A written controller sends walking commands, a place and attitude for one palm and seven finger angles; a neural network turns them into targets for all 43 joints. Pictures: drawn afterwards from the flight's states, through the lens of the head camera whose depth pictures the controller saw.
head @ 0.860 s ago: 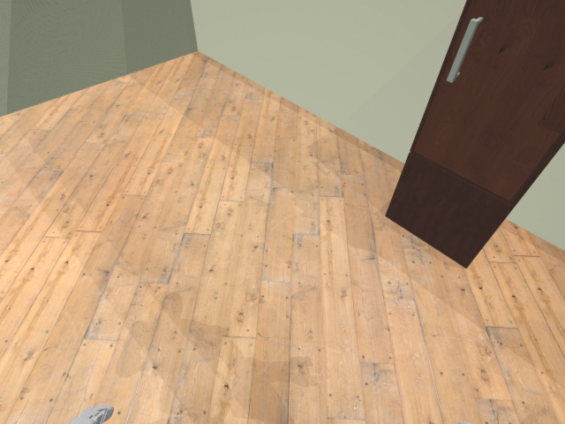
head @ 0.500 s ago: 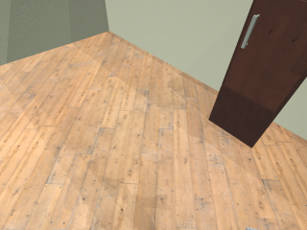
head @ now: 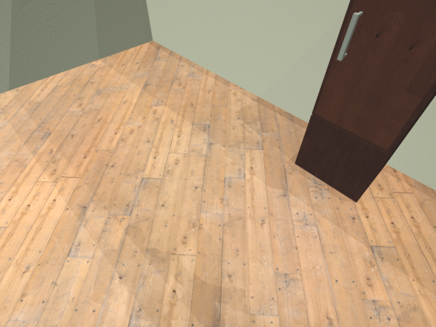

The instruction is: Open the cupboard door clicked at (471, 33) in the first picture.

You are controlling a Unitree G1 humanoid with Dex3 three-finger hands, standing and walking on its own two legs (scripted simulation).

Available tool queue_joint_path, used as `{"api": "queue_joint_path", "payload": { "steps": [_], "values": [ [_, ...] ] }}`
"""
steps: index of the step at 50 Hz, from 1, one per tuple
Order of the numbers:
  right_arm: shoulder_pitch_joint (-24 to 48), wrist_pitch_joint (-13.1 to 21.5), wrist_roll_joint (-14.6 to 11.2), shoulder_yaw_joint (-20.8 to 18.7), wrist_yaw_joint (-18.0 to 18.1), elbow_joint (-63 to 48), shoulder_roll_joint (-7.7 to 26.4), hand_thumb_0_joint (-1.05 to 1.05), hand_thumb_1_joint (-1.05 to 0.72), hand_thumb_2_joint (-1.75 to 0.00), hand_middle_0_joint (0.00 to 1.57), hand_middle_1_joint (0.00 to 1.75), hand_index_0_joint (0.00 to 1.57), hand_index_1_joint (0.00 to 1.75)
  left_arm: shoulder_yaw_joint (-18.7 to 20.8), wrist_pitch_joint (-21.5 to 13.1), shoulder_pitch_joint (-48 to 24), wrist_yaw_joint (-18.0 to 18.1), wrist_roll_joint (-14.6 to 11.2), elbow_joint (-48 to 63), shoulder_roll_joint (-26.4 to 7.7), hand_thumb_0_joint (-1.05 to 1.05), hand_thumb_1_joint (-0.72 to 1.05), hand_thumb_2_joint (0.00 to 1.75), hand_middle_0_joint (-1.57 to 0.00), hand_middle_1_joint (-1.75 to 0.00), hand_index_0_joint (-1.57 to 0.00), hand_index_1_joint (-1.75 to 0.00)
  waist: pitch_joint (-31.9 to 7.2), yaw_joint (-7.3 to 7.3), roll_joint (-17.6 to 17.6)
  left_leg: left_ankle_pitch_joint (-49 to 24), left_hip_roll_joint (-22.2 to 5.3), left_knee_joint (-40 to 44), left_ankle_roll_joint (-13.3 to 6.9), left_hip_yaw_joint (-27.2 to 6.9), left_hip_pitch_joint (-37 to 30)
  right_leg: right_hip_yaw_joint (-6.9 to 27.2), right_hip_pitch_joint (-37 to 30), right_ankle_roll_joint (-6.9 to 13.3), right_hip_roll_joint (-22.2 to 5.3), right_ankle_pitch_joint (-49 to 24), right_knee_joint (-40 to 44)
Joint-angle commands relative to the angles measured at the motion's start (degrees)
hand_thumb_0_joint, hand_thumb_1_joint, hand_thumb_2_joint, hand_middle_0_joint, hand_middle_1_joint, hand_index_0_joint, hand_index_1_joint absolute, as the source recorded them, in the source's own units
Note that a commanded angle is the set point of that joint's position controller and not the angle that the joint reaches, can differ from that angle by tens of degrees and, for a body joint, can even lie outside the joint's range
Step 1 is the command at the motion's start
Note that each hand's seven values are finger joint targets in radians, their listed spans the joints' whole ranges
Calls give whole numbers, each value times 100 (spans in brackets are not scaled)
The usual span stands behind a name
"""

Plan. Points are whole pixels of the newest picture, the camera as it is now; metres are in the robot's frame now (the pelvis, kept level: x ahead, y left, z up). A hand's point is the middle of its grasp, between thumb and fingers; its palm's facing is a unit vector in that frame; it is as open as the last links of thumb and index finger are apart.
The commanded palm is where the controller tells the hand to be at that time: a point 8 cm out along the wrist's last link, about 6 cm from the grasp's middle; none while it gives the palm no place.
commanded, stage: stand and wait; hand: left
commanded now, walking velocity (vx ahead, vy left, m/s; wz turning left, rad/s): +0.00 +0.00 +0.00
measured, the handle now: (350, 36) +1.14 -0.46 +0.06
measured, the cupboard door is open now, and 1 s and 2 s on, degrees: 0 0 0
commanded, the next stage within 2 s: look at it before walking up in 0.10 s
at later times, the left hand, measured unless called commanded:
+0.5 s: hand out of the picture +0.09 +0.24 -0.16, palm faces -0.02 -0.94 -0.33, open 7.4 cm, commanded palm none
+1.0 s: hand out of the picture +0.07 +0.22 -0.18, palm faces +0.00 -0.97 -0.26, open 7.4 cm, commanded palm none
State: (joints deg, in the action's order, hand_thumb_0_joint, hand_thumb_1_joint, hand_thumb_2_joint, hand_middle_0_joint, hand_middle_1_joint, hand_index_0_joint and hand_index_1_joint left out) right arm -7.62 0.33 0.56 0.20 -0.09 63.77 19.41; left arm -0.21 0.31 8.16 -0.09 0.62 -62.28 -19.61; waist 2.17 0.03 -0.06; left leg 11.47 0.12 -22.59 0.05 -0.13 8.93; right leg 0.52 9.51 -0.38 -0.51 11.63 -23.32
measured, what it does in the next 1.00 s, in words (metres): stands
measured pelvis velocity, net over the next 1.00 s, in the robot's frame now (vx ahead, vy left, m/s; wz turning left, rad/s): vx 0.04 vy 0.00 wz -0.01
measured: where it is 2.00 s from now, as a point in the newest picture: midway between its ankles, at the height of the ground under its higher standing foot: (221, 295)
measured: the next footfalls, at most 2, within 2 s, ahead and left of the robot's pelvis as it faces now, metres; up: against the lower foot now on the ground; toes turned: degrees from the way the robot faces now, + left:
right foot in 1.52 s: +0.38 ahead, -0.12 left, +0.00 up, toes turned -13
left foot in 1.90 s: +0.51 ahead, +0.10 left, +0.00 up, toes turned -1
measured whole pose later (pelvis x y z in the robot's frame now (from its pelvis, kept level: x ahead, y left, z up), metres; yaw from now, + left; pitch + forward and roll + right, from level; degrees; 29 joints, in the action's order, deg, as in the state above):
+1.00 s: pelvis +0.04 +0.00 -0.01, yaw -1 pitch -1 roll -1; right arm -12.1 -0.5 1.4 0.6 -0.3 64.0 15.5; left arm 0.4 0.8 14.4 -0.5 1.1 -62.5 -15.4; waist -1.6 -0.7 -0.5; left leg 22.3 -1.8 -30.7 -0.1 0.7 9.8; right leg 0.6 8.3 0.4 1.1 17.0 -26.1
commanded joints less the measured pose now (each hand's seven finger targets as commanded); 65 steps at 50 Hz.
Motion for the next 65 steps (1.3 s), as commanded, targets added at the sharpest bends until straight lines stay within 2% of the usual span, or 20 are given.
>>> {"api": "queue_joint_path", "payload": {
  "steps": [1, 14, 19, 39, 41, 43, 45, 47, 48, 50, 52, 53, 54, 55, 56, 57, 58, 60, 63, 65],
  "values": [
    [346, 140, 6, -241, 49, -367, 1195, 0, -90, -90, 20, 30, 20, 30, 223, -168, -298, 60, 2, 394, -1195, 0, 90, 90, -20, -30, -20, -30, -226, -14, 91, -67, -623, 478, -187, -610, 108, 649, 94, 216, -635, 193, 544],
    [386, 151, -4, -235, 68, -346, 1176, 0, -90, -90, 20, 30, 20, 30, 223, -208, -307, 79, -8, 369, -1185, 0, 90, 90, -20, -30, -20, -30, -458, 0, 70, -724, -673, 347, -150, -513, -141, 620, -102, 238, -673, -762, 433],
    [425, 142, -3, -226, 71, -351, 1171, 0, -90, -90, 20, 30, 20, 30, 221, -197, -332, 76, -4, 363, -1195, 0, 90, 90, -20, -30, -20, -30, -325, -10, 18, -625, -670, 405, -149, -528, -94, 614, -70, 227, -661, -623, 490],
    [463, 159, -13, -224, 88, -371, 1209, 0, -90, -90, 20, 30, 20, 30, 233, -199, -334, 77, -1, 351, -1193, 0, 90, 90, -20, -30, -20, -30, -529, -13, 44, -1047, -721, 447, -150, -494, -346, 564, -276, 214, -659, -1123, 451],
    [78, 52, 36, -39, 52, -187, 456, 0, -90, -90, 20, 30, 20, 30, 76, -83, 112, 101, -7, 147, -470, 0, 90, 90, -20, -30, -20, -30, -624, -20, 50, -235, -645, 322, -28, -325, -340, 528, -284, 124, -615, -132, 427],
    [-47, -4, 68, -62, 18, -162, 438, 0, -90, -90, 20, 30, 20, 30, 111, -18, 296, 49, 38, 119, -515, 0, 90, 90, -20, -30, -20, -30, -171, -67, 153, 1105, -551, 254, -68, -302, 107, 698, 23, 191, -558, 1400, 565],
    [-96, -31, 102, -89, -6, -230, 449, 0, -90, -90, 20, 30, 20, 30, 175, 11, 444, -7, 66, 163, -599, 0, 90, 90, -20, -30, -20, -30, 372, -99, 350, 1942, -413, 93, -75, -251, 668, 970, 318, 315, -594, 2314, 737],
    [-189, -15, 99, -111, -14, -303, 348, 0, -90, -90, 20, 30, 20, 30, 251, -4, 722, -19, 75, 183, -686, 0, 90, 90, -20, -30, -20, -30, 578, -164, 745, 1928, -230, -528, -50, 13, 1136, 1408, 220, 530, -819, 2762, 993],
    [-236, 14, 92, -117, -10, -347, 265, 0, -90, -90, 20, 30, 20, 30, 294, -29, 865, -9, 61, 182, -718, 0, 90, 90, -20, -30, -20, -30, 599, -174, 918, 1638, -185, -941, -32, 225, 1285, 1720, 129, 687, -1072, 2831, 1171],
    [-291, 103, 72, -144, -8, -434, 157, 0, -90, -90, 20, 30, 20, 30, 355, -117, 1050, 17, 38, 199, -703, 0, 90, 90, -20, -30, -20, -30, 549, -152, 915, 1313, -269, -1303, -29, 334, 1407, 1977, -112, 957, -1365, 2149, 1180],
    [-506, 183, 43, -166, -7, -424, 70, 0, -90, -90, 20, 30, 20, 30, 380, -184, 1080, 28, 35, 216, -582, 0, 90, 90, -20, -30, -20, -30, 419, -46, 718, 1209, -353, -981, -57, 397, 1071, 1639, -89, 1001, -1312, 1161, 775],
    [-805, 234, 29, -168, 1, -332, -13, 0, -90, -90, 20, 30, 20, 30, 381, -192, 978, 31, 30, 241, -462, 0, 90, 90, -20, -30, -20, -30, 333, 116, 517, 1012, -399, -451, -88, 403, 432, 1305, 260, 890, -1141, 743, 373],
    [-1367, 282, 30, -189, 31, -150, 49, 0, -90, -90, 20, 30, 20, 30, 354, -186, 818, 16, 14, 302, -256, 0, 90, 90, -20, -30, -20, -30, 234, 349, 0, 764, -567, 81, -215, 33, -486, 731, 882, 646, -660, 490, -432],
    [-2134, 329, 105, -329, 66, 112, 493, 0, -90, -90, 20, 30, 20, 30, 294, -189, 640, -30, -1, 455, 106, 0, 90, 90, -20, -30, -20, -30, 117, 608, -1430, 532, -1586, 627, -649, -1462, -1409, -157, 2019, 309, 78, 736, -2216],
    [-2701, 321, 115, -371, 117, 287, 558, 0, -90, -90, 20, 30, 20, 30, 241, -262, 134, 6, 48, 688, 228, 0, 90, 90, -20, -30, -20, -30, 542, 763, -1714, -168, -2281, 1119, -939, -2270, -1621, -343, 3045, 209, 230, 2032, -3295],
    [-2838, 337, 94, -302, 169, 351, 341, 0, -90, -90, 20, 30, 20, 30, 292, -276, 0, 34, 89, 689, 84, 0, 90, 90, -20, -30, -20, -30, 758, 730, -1401, -1141, -2391, 943, -1033, -2212, -1708, 23, 3417, 226, -83, 1850, -3825],
    [-2748, 371, 78, -233, 211, 307, 59, 0, -90, -90, 20, 30, 20, 30, 319, -293, 79, 8, 67, 647, 155, 0, 90, 90, -20, -30, -20, -30, 747, 627, -781, -2029, -2368, 785, -1152, -1895, -1757, 79, 3521, 212, -254, 1574, -4143],
    [-2398, 431, 85, -234, 228, 173, -82, 0, -90, -90, 20, 30, 20, 30, 327, -269, 140, -76, 62, 554, 394, 0, 90, 90, -20, -30, -20, -30, 775, 392, -456, -2155, -2097, 819, -1068, -1113, -1500, -27, 3392, 154, -470, 1262, -4288],
    [-2382, 501, 53, -209, 257, 219, -313, 0, -90, -90, 20, 30, 20, 30, 316, -161, 105, -171, 77, 583, 659, 0, 90, 90, -20, -30, -20, -30, 892, 201, -598, -1889, -1625, 1170, -794, -335, -1102, -338, 3269, 79, -465, 523, -4082],
    [-2373, 524, 43, -176, 270, 272, -456, 0, -90, -90, 20, 30, 20, 30, 278, -123, -67, -202, 62, 685, 778, 0, 90, 90, -20, -30, -20, -30, 1029, 123, -815, -1968, -1390, 1346, -691, 116, -843, -612, 3051, 68, -448, 115, -3383]
  ]
}}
